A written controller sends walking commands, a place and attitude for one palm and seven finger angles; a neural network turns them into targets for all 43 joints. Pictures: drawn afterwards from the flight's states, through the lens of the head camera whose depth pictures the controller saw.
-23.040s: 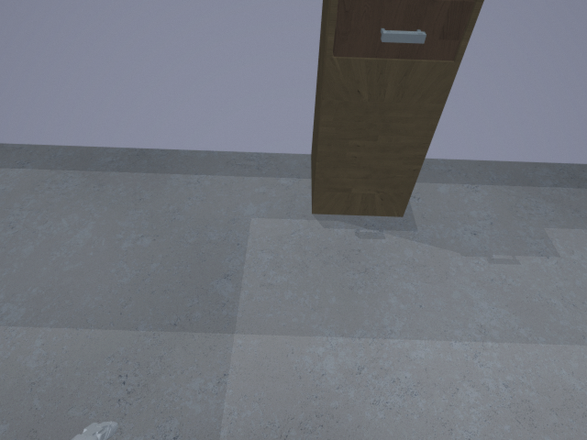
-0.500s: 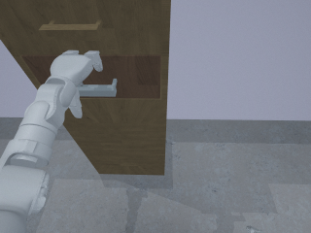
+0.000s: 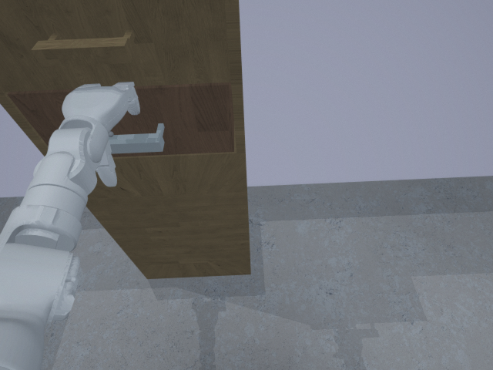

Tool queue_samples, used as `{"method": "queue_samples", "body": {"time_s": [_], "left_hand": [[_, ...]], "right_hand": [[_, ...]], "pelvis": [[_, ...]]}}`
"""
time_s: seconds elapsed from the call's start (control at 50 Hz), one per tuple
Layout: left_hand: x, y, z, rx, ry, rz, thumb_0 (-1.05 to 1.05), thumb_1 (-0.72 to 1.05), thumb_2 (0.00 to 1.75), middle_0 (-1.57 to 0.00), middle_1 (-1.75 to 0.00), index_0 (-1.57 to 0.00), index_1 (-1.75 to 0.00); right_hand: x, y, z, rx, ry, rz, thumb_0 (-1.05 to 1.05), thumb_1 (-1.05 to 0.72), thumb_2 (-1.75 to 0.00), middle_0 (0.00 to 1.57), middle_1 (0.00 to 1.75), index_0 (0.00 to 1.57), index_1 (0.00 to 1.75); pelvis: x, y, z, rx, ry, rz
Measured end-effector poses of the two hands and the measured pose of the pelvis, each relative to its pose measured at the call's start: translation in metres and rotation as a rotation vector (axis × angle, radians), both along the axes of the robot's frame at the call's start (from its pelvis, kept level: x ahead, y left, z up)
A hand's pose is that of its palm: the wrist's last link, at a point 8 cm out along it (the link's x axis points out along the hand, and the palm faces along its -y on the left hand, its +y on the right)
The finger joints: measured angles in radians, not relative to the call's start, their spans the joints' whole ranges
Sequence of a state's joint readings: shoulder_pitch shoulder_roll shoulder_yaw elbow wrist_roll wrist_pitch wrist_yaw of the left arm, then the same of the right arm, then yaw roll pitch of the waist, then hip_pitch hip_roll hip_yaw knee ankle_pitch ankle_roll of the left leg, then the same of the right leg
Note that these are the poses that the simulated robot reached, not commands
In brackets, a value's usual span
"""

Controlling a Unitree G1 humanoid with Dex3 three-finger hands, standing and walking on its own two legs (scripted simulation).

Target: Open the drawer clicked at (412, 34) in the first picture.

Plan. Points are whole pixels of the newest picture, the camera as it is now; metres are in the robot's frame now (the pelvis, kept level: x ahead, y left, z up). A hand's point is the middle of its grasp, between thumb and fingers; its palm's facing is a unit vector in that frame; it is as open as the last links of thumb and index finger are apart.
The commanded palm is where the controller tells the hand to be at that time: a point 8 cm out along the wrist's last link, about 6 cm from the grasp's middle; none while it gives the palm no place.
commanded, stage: re-aim the fingers above the handle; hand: left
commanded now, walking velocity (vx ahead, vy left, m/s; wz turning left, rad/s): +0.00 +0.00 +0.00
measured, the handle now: (130, 136) +0.52 +0.22 +0.08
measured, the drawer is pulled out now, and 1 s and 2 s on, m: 0.00 0.00 0.00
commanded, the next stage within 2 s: lower the fingers behind the handle in 1.42 s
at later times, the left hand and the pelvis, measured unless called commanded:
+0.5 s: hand (121, 129) +0.48 +0.21 +0.13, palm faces -0.01 +0.00 -1.00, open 13.3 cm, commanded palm +0.47 +0.23 +0.20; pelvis +0.00 +0.00 +0.00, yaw +0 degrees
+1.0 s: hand (117, 128) +0.48 +0.21 +0.13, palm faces +0.01 -0.01 -1.00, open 13.5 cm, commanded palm +0.46 +0.24 +0.20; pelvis +0.00 +0.00 +0.00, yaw -1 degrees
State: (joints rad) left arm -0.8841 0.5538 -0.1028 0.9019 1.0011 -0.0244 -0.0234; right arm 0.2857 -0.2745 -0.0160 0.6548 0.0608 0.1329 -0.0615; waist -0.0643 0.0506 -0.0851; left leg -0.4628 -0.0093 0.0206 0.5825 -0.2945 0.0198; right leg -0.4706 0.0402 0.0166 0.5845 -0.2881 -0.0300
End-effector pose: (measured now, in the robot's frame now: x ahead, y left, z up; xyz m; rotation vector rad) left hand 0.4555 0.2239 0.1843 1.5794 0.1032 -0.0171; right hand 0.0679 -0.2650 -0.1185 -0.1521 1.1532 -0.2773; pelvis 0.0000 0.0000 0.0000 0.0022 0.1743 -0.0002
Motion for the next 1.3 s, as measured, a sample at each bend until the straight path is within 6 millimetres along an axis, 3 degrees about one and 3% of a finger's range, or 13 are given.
{"method": "queue_samples", "body": {"time_s": [0.2, 0.42, 0.56, 0.92, 1.1, 1.3], "left_hand": [[0.001, -0.011, -0.004, -0.018, -0.081, -0.108, 0.00, -0.49, 0.30, -0.39, -1.23, -0.33, -1.20], [0.003, -0.016, 0.001, -0.010, -0.083, -0.054, 0.00, -0.49, 0.30, -0.44, -1.23, -0.39, -1.24], [0.004, -0.017, 0.003, -0.015, -0.058, -0.043, 0.00, -0.49, 0.30, -0.41, -1.22, -0.40, -1.23], [0.003, -0.013, 0.002, -0.019, -0.077, -0.072, 0.00, -0.49, 0.30, -0.43, -1.22, -0.37, -1.22], [0.002, -0.003, 0.010, -0.015, -0.093, -0.034, 0.00, -0.49, 0.30, -0.40, -1.22, -0.40, -1.23], [-0.004, 0.022, 0.016, 0.002, -0.064, 0.032, 0.00, -0.49, 0.30, -0.34, -1.21, -0.35, -1.21]], "right_hand": [[-0.012, -0.007, -0.002, -0.027, 0.055, -0.002, 0.01, -0.90, -0.90, 0.20, 0.30, 0.20, 0.30], [0.005, 0.010, -0.008, 0.037, 0.001, 0.008, 0.01, -0.90, -0.90, 0.20, 0.30, 0.20, 0.30], [0.010, 0.010, -0.004, 0.030, -0.039, 0.008, 0.01, -0.90, -0.90, 0.20, 0.30, 0.20, 0.30], [-0.019, -0.011, 0.000, -0.031, 0.008, -0.040, 0.01, -0.90, -0.90, 0.20, 0.30, 0.20, 0.30], [-0.017, -0.004, -0.001, -0.011, 0.003, -0.042, 0.01, -0.90, -0.90, 0.20, 0.30, 0.20, 0.30], [0.001, 0.002, 0.002, -0.007, -0.015, -0.006, 0.01, -0.90, -0.90, 0.20, 0.30, 0.20, 0.30]], "pelvis": [[0.005, 0.001, -0.002, -0.006, 0.020, 0.011], [0.004, 0.002, 0.000, -0.002, 0.011, 0.008], [0.001, -0.001, 0.000, 0.001, 0.002, 0.003], [-0.003, -0.002, 0.000, -0.001, 0.007, -0.012], [-0.001, 0.000, 0.001, -0.002, 0.003, -0.017], [0.005, 0.004, 0.002, -0.006, -0.004, -0.003]]}}
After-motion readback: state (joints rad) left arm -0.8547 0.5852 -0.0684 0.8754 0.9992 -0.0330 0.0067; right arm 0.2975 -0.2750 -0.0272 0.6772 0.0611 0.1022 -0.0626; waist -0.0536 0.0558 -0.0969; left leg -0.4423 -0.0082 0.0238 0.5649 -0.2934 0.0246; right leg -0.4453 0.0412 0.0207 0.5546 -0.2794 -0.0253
